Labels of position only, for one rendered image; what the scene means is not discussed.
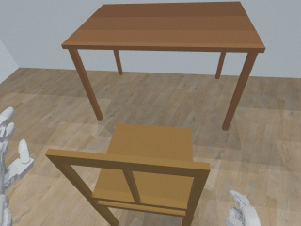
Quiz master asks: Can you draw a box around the robot left forearm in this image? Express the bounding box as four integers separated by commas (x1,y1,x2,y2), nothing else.
0,194,13,226

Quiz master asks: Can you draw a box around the chair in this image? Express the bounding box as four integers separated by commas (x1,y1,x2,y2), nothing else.
45,123,211,226

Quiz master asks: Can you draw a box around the robot right hand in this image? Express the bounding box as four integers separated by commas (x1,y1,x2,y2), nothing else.
225,190,261,226

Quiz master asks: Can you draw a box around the robot left hand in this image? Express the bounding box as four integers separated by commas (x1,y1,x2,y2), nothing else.
0,107,34,194

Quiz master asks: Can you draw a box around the table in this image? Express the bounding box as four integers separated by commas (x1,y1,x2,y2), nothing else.
61,1,266,131

